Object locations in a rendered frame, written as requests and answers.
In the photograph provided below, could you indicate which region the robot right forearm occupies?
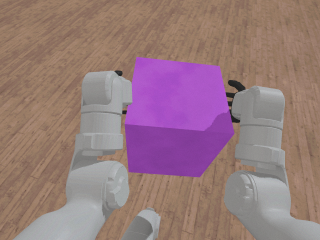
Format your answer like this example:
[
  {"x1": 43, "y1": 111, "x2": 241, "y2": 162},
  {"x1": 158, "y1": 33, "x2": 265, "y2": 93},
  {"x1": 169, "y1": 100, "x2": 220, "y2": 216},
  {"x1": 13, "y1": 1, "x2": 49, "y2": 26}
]
[{"x1": 231, "y1": 85, "x2": 291, "y2": 200}]

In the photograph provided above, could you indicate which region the left robot upper arm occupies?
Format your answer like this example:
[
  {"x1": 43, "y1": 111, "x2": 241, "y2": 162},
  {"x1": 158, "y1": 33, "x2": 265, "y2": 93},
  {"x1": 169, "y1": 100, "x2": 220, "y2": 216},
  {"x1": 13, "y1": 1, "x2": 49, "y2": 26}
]
[{"x1": 13, "y1": 160, "x2": 130, "y2": 240}]

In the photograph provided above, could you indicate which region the right robot hand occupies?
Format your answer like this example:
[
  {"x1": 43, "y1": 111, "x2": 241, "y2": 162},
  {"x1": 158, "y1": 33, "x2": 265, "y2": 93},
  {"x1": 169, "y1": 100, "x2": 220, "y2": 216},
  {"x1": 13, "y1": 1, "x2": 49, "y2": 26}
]
[{"x1": 226, "y1": 80, "x2": 246, "y2": 123}]

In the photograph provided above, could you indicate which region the right robot upper arm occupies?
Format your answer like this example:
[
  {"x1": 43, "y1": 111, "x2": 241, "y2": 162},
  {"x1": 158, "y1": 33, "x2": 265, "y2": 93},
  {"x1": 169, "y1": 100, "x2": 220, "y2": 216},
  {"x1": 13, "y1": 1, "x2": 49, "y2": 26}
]
[{"x1": 223, "y1": 170, "x2": 320, "y2": 240}]

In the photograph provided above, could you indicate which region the robot left thigh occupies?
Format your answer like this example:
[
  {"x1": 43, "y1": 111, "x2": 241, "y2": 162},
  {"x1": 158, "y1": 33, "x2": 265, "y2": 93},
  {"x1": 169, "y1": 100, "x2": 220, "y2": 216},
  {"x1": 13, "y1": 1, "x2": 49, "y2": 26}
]
[{"x1": 121, "y1": 209, "x2": 161, "y2": 240}]

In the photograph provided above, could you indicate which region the carton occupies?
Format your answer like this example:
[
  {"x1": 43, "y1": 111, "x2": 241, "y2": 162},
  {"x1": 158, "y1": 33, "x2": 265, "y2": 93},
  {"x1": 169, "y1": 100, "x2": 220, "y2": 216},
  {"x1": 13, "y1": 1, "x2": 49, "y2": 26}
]
[{"x1": 124, "y1": 57, "x2": 235, "y2": 178}]

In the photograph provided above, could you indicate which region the robot left forearm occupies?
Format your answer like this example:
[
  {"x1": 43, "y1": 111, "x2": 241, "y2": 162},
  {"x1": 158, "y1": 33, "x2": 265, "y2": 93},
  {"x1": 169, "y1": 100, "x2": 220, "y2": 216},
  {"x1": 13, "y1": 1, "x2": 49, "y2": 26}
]
[{"x1": 65, "y1": 70, "x2": 133, "y2": 196}]

